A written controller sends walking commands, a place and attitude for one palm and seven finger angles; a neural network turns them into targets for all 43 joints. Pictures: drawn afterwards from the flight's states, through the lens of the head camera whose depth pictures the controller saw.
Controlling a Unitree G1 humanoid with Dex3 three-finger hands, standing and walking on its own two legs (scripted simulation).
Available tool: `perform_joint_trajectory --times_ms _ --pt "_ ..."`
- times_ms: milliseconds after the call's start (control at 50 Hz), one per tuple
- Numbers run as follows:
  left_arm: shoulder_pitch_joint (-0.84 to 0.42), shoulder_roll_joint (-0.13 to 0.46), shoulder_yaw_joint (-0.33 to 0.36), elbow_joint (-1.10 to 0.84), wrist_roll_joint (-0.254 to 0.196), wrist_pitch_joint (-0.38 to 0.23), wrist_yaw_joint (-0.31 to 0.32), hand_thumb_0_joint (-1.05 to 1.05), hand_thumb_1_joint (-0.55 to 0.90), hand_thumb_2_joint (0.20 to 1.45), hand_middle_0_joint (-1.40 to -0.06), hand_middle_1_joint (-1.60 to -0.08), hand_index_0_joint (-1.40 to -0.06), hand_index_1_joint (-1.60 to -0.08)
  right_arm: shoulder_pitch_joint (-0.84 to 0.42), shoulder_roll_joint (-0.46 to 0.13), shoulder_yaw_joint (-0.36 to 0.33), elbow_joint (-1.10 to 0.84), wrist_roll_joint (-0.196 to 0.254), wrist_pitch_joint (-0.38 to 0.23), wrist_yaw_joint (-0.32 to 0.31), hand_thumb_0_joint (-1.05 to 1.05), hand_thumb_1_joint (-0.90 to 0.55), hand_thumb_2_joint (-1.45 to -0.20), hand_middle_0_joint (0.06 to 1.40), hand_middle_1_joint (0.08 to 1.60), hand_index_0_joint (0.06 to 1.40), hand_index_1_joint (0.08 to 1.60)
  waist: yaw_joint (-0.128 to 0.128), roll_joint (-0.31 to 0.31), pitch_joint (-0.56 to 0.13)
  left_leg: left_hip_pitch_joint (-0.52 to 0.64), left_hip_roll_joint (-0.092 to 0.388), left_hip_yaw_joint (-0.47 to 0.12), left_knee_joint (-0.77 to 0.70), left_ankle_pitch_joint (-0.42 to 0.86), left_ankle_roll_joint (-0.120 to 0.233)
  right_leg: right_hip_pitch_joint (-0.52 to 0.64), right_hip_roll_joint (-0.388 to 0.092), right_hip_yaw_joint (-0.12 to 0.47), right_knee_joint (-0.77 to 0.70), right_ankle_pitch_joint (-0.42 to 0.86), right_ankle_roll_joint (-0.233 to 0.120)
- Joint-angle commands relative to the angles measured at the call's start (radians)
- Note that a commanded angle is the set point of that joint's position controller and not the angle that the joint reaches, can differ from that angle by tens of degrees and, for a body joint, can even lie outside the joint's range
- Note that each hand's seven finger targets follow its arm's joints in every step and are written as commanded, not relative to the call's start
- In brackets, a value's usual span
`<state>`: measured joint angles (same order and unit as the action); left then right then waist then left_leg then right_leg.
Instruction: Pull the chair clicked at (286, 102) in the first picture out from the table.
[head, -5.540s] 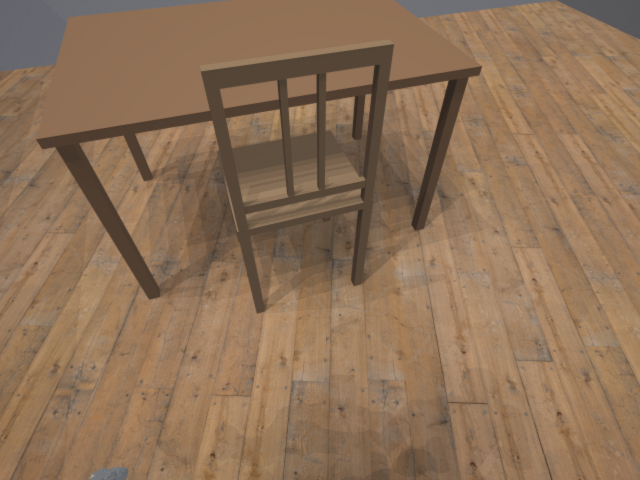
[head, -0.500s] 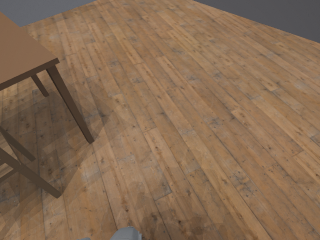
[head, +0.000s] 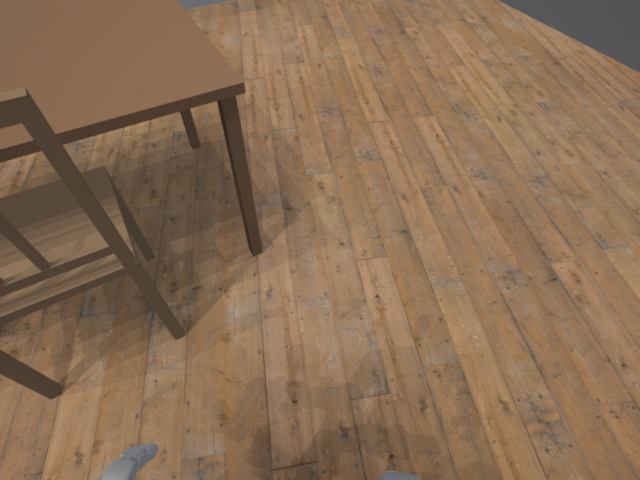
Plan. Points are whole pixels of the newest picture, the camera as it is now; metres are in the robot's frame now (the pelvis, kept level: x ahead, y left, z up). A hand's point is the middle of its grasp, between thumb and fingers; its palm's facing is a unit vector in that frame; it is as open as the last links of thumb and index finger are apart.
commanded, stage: turn to face it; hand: left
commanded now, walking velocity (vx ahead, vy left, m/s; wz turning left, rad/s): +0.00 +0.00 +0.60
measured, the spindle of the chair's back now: out of the picture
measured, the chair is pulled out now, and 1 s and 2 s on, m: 0.00 0.00 0.00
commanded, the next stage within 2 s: take the last steps up to it in 0.82 s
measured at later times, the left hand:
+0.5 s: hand out of the picture -0.04 +0.22 -0.18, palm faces +0.35 -0.90 -0.25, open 7.4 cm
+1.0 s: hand out of the picture +0.00 +0.22 -0.16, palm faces +0.46 -0.84 -0.27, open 7.4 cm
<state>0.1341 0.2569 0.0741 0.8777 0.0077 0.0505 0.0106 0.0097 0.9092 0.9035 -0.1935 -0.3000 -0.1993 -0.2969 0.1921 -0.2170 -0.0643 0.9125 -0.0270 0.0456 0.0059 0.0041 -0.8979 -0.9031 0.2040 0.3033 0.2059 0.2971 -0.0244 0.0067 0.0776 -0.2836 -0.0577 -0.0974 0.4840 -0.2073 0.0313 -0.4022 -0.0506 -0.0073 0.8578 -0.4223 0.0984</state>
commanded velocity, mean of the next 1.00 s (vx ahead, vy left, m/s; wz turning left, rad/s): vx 0.03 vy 0.01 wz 0.38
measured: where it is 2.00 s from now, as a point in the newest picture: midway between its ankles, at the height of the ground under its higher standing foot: outside the picture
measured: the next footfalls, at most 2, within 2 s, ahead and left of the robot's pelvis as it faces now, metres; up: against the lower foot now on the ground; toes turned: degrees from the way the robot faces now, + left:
right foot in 0.10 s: +0.04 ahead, -0.14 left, +0.00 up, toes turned +2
left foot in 0.50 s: -0.01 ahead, +0.13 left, +0.00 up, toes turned +24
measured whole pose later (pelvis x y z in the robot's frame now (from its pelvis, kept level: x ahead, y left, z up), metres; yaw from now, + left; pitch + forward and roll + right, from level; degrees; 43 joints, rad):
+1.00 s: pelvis +0.01 +0.00 -0.01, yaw +27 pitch -1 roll +1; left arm 0.18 0.18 0.04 0.94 0.02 0.01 0.01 0.01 0.91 0.90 -0.19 -0.30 -0.20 -0.30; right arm 0.23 -0.20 -0.05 0.99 -0.02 0.04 -0.01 0.00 -0.90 -0.90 0.20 0.30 0.20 0.30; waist -0.02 0.05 0.05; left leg -0.26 -0.04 -0.04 0.60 -0.36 0.01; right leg -0.24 -0.03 -0.08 0.56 -0.31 0.00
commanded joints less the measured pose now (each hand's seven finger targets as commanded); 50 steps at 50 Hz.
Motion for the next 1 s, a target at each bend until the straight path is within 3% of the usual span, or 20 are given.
perform_joint_trajectory --times_ms 0,40,60,80,160,200,380,440,460,480,500,520,560,620,800,900,920,940,960,980 --pt "0.066 0.081 0.016 -0.075 -0.007 -0.031 0.016 0.000 0.900 0.900 -0.200 -0.300 -0.200 -0.300 -0.027 -0.225 -0.063 -0.078 0.004 -0.014 -0.011 0.000 -0.900 -0.900 0.200 0.300 0.200 0.300 0.027 0.154 -0.131 0.019 0.228 -0.309 -0.074 0.290 0.120 0.146 0.038 -0.002 -0.217 0.057 -0.023" --pt "0.149 0.138 0.028 -0.064 0.000 -0.049 0.024 0.000 0.900 0.900 -0.200 -0.300 -0.200 -0.300 -0.042 -0.176 -0.058 -0.091 0.019 -0.014 -0.004 0.000 -0.900 -0.900 0.200 0.300 0.200 0.300 0.073 0.015 -0.154 -0.161 0.142 -0.257 0.061 0.095 0.040 0.384 -0.048 0.071 -0.504 0.185 -0.040" --pt "0.157 0.232 0.048 -0.071 0.018 -0.057 0.031 0.000 0.900 0.900 -0.200 -0.300 -0.200 -0.300 -0.008 -0.095 -0.046 -0.109 0.026 -0.016 -0.001 0.000 -0.900 -0.900 0.200 0.300 0.200 0.300 0.071 -0.296 -0.148 -0.353 -0.018 -0.036 0.310 -0.270 -0.060 0.476 -0.352 0.377 -0.624 0.167 -0.145" --pt "0.133 0.254 0.038 -0.092 0.013 -0.046 0.027 0.000 0.900 0.900 -0.200 -0.300 -0.200 -0.300 -0.013 -0.136 -0.057 -0.121 0.007 -0.014 -0.001 0.000 -0.900 -0.900 0.200 0.300 0.200 0.300 0.064 -0.241 -0.129 -0.333 -0.003 -0.006 0.516 -0.393 -0.072 0.315 -0.462 0.396 -0.621 0.193 -0.233" --pt "-0.016 0.127 0.014 -0.115 0.010 -0.058 0.024 0.000 0.900 0.900 -0.200 -0.300 -0.200 -0.300 0.011 -0.127 -0.057 -0.058 0.004 0.007 0.023 0.000 -0.900 -0.900 0.200 0.300 0.200 0.300 -0.012 -0.163 -0.027 -0.309 0.076 0.040 0.766 -0.179 -0.095 0.192 -0.276 0.100 -0.559 0.335 -0.201" --pt "0.039 0.126 0.012 -0.099 0.011 -0.064 0.023 0.000 0.900 0.900 -0.200 -0.300 -0.200 -0.300 -0.005 -0.112 -0.049 -0.057 0.008 0.009 0.026 0.000 -0.900 -0.900 0.200 0.300 0.200 0.300 0.009 -0.186 -0.041 -0.300 0.082 0.073 0.728 -0.175 -0.111 0.243 -0.266 0.028 -0.525 0.486 -0.201" --pt "0.173 0.192 0.036 -0.029 0.023 -0.046 0.021 0.000 0.900 0.900 -0.200 -0.300 -0.200 -0.300 -0.137 -0.087 -0.015 -0.088 0.019 -0.005 0.024 0.000 -0.900 -0.900 0.200 0.300 0.200 0.300 0.086 -0.246 -0.093 -0.135 0.074 0.194 0.291 -0.251 -0.094 0.350 -0.314 -0.061 -0.414 0.727 -0.211" --pt "0.152 0.186 0.039 -0.016 0.014 -0.040 0.018 0.000 0.900 0.900 -0.200 -0.300 -0.200 -0.300 -0.046 -0.111 -0.020 -0.068 0.016 -0.018 0.019 0.000 -0.900 -0.900 0.200 0.300 0.200 0.300 0.030 -0.199 -0.141 0.059 0.063 0.210 0.000 -0.055 -0.070 0.301 -0.283 -0.128 -0.268 0.679 -0.137" --pt "0.155 0.163 0.035 -0.028 0.005 -0.036 0.014 0.000 0.900 0.900 -0.200 -0.300 -0.200 -0.300 0.026 -0.180 -0.037 -0.052 0.009 -0.029 0.016 0.000 -0.900 -0.900 0.200 0.300 0.200 0.300 -0.012 -0.044 -0.202 0.271 0.151 0.120 -0.084 0.180 -0.030 0.151 -0.244 -0.171 -0.089 0.539 -0.081" --pt "0.137 0.087 0.016 -0.074 -0.001 -0.035 0.004 0.000 0.900 0.900 -0.200 -0.300 -0.200 -0.300 0.103 -0.301 -0.065 -0.047 0.006 -0.035 0.009 0.000 -0.900 -0.900 0.200 0.300 0.200 0.300 -0.053 0.297 -0.236 0.436 0.444 -0.248 -0.081 0.654 0.117 -0.155 -0.098 -0.185 0.140 -0.128 -0.001" --pt "0.088 0.088 0.005 -0.088 0.010 -0.025 0.014 0.000 0.900 0.900 -0.200 -0.300 -0.200 -0.300 0.147 -0.317 -0.064 -0.024 0.017 -0.027 0.002 0.000 -0.900 -0.900 0.200 0.300 0.200 0.300 -0.063 0.235 -0.236 0.388 0.507 -0.237 -0.074 0.790 0.190 -0.175 -0.093 -0.074 0.246 -0.255 -0.013" --pt "0.057 0.078 0.007 -0.070 0.007 -0.019 0.022 0.000 0.900 0.900 -0.200 -0.300 -0.200 -0.300 0.138 -0.285 -0.057 -0.016 0.016 -0.033 -0.013 0.000 -0.900 -0.900 0.200 0.300 0.200 0.300 -0.060 0.273 -0.232 0.350 0.451 -0.208 -0.069 0.786 0.180 -0.177 -0.091 -0.022 0.293 -0.207 -0.014" --pt "0.056 0.091 0.012 -0.027 0.005 -0.017 0.013 0.000 0.900 0.900 -0.200 -0.300 -0.200 -0.300 0.016 -0.213 -0.033 -0.043 0.009 -0.032 -0.026 0.000 -0.900 -0.900 0.200 0.300 0.200 0.300 -0.013 0.196 -0.121 0.220 0.363 -0.100 -0.091 0.668 0.151 -0.161 -0.095 -0.002 0.328 -0.080 -0.008" --pt "0.107 0.081 0.008 0.007 0.004 -0.014 0.004 0.000 0.900 0.900 -0.200 -0.300 -0.200 -0.300 -0.022 -0.187 -0.017 -0.054 0.012 -0.041 -0.026 0.000 -0.900 -0.900 0.200 0.300 0.200 0.300 0.020 0.141 -0.107 0.196 0.297 -0.033 -0.118 0.619 0.124 -0.102 -0.072 -0.022 0.260 0.006 -0.003" --pt "0.050 0.047 -0.005 -0.008 0.002 -0.016 0.010 0.000 0.900 0.900 -0.200 -0.300 -0.200 -0.300 0.018 -0.175 -0.022 -0.019 0.005 -0.031 -0.024 0.000 -0.900 -0.900 0.200 0.300 0.200 0.300 -0.001 0.136 -0.086 0.166 0.297 -0.117 -0.141 0.446 0.149 -0.007 -0.021 -0.032 -0.011 -0.015 -0.018" --pt "0.132 0.038 -0.008 0.022 -0.002 -0.040 0.018 0.000 0.900 0.900 -0.200 -0.300 -0.200 -0.300 -0.003 -0.154 -0.020 -0.004 0.009 -0.030 -0.024 0.000 -0.900 -0.900 0.200 0.300 0.200 0.300 0.046 0.106 -0.114 0.087 0.251 -0.137 -0.064 0.393 0.107 0.201 0.012 -0.049 -0.331 0.159 -0.042" --pt "0.168 0.050 -0.006 0.037 0.001 -0.053 0.019 0.000 0.900 0.900 -0.200 -0.300 -0.200 -0.300 0.006 -0.129 -0.014 0.006 0.015 -0.033 -0.021 0.000 -0.900 -0.900 0.200 0.300 0.200 0.300 0.060 0.045 -0.142 0.038 0.207 -0.111 -0.005 0.240 0.064 0.316 -0.018 -0.025 -0.476 0.248 -0.045" --pt "0.199 0.122 0.005 0.049 0.016 -0.067 0.024 0.000 0.900 0.900 -0.200 -0.300 -0.200 -0.300 0.034 -0.068 -0.004 0.005 0.025 -0.038 -0.013 0.000 -0.900 -0.900 0.200 0.300 0.200 0.300 0.066 -0.143 -0.161 -0.118 0.100 -0.004 0.150 -0.065 -0.001 0.455 -0.198 0.169 -0.572 0.254 -0.094" --pt "0.226 0.194 0.019 0.046 0.023 -0.068 0.019 0.000 0.900 0.900 -0.200 -0.300 -0.200 -0.300 0.024 -0.047 -0.002 -0.024 0.019 -0.034 -0.010 0.000 -0.900 -0.900 0.200 0.300 0.200 0.300 0.083 -0.291 -0.103 -0.259 0.005 0.072 0.338 -0.394 -0.043 0.420 -0.395 0.375 -0.644 0.192 -0.209" --pt "0.238 0.178 0.020 0.044 0.010 -0.070 0.017 0.000 0.900 0.900 -0.200 -0.300 -0.200 -0.300 0.000 -0.101 -0.016 -0.016 0.004 -0.017 -0.008 0.000 -0.900 -0.900 0.200 0.300 0.200 0.300 0.099 -0.293 -0.061 -0.273 0.053 0.005 0.475 -0.386 -0.038 0.305 -0.400 0.414 -0.706 0.030 -0.237"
